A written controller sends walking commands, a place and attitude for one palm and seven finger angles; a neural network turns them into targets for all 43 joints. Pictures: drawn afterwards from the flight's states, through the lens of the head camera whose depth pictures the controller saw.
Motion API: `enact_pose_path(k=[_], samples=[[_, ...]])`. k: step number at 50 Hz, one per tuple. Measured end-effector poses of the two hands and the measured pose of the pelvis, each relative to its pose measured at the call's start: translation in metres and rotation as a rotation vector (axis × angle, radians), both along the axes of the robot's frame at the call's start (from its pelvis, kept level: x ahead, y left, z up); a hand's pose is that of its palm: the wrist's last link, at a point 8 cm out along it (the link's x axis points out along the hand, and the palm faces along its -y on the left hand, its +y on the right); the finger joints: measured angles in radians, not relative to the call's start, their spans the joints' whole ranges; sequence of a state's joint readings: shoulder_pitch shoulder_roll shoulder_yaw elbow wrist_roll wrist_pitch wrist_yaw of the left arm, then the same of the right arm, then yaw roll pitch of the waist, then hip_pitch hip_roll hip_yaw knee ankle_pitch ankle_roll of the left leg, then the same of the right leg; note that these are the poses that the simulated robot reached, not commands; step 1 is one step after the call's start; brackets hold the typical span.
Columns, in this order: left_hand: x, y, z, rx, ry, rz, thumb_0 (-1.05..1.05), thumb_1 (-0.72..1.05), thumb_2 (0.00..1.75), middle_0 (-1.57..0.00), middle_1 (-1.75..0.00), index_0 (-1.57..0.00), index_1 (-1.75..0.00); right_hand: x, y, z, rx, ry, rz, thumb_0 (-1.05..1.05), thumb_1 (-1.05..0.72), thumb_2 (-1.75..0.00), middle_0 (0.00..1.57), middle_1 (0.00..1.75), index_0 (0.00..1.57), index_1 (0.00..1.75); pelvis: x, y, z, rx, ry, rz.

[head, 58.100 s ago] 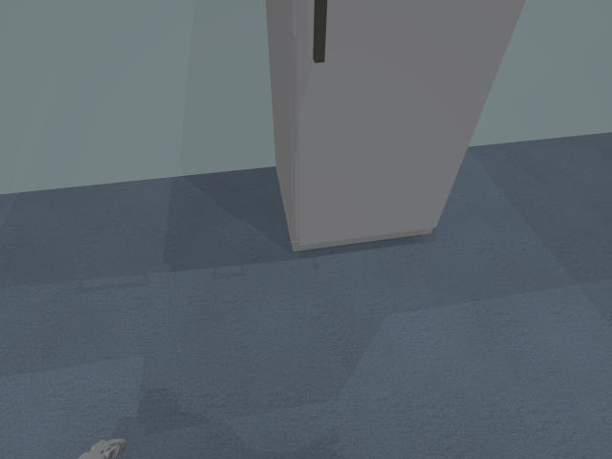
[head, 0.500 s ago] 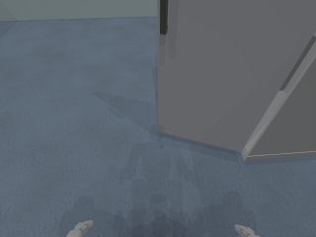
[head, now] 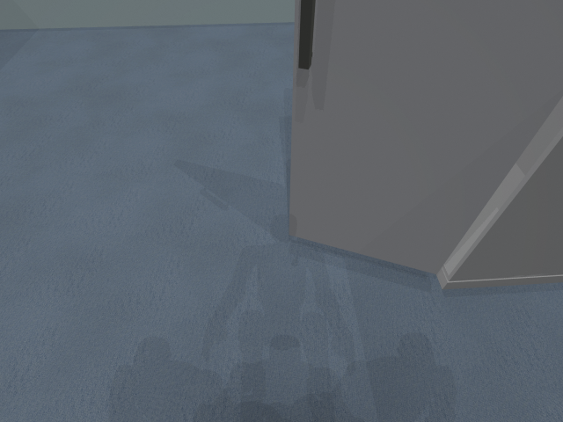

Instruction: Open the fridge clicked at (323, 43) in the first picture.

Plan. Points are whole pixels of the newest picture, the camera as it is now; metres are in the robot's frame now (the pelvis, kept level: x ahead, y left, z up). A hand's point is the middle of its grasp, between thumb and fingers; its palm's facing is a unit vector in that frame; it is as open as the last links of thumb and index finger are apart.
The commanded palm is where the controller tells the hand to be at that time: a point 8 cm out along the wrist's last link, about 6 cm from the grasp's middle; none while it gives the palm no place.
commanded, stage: let the arm hang, fingers relaxed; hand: left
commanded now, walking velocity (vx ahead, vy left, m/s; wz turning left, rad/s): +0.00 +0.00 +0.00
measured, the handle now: out of the picture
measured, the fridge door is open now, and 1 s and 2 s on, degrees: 68 68 68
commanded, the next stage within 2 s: look to check the result in 0.36 s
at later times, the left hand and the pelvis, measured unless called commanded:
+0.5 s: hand out of the picture +0.03 +0.19 -0.18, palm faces -0.05 -0.98 -0.20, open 7.4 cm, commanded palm none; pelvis +0.01 +0.01 +0.00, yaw -1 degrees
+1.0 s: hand out of the picture +0.06 +0.23 -0.17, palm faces -0.06 -0.96 -0.28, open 7.4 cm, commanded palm none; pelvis +0.02 +0.01 +0.00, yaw -1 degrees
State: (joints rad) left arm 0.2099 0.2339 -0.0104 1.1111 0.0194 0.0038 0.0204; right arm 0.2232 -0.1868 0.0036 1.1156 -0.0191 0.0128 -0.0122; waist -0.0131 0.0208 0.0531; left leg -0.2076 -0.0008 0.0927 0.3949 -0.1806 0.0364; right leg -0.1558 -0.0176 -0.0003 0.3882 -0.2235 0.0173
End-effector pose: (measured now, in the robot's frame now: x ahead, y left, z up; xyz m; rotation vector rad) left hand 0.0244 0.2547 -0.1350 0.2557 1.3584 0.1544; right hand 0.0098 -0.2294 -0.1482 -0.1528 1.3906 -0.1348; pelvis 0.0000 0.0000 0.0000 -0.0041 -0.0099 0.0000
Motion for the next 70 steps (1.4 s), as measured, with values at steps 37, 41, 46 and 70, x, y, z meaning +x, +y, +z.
enact_pose_path(k=[37, 41, 46, 70], samples=[[0.008, 0.004, -0.007, -0.031, 0.039, 0.001, 0.0, 0.91, 0.9, -0.2, -0.3, -0.2, -0.3, 0.013, 0.002, 0.007, -0.041, 0.011, -0.02, 0.0, -0.91, -0.9, 0.2, 0.3, 0.2, 0.3, 0.016, 0.013, 0.001, 0.004, -0.005, -0.011], [0.015, 0.009, -0.006, -0.02, 0.024, -0.006, 0.0, 0.91, 0.9, -0.2, -0.3, -0.2, -0.3, 0.019, -0.003, 0.008, -0.051, 0.0, -0.015, 0.0, -0.91, -0.9, 0.2, 0.3, 0.2, 0.3, 0.016, 0.013, 0.002, 0.005, -0.005, -0.011], [0.026, 0.015, -0.002, -0.006, 0.0, -0.017, 0.0, 0.91, 0.9, -0.2, -0.3, -0.2, -0.3, 0.029, -0.013, 0.011, -0.069, -0.022, -0.006, 0.0, -0.91, -0.9, 0.2, 0.3, 0.2, 0.3, 0.017, 0.012, 0.002, 0.006, -0.004, -0.011], [0.084, 0.039, 0.018, 0.074, -0.118, -0.068, 0.0, 0.91, 0.9, -0.21, -0.3, -0.2, -0.3, 0.085, -0.066, 0.033, -0.164, -0.133, 0.042, 0.0, -0.91, -0.9, 0.2, 0.3, 0.2, 0.3, 0.027, 0.001, 0.005, 0.008, -0.002, -0.007]])
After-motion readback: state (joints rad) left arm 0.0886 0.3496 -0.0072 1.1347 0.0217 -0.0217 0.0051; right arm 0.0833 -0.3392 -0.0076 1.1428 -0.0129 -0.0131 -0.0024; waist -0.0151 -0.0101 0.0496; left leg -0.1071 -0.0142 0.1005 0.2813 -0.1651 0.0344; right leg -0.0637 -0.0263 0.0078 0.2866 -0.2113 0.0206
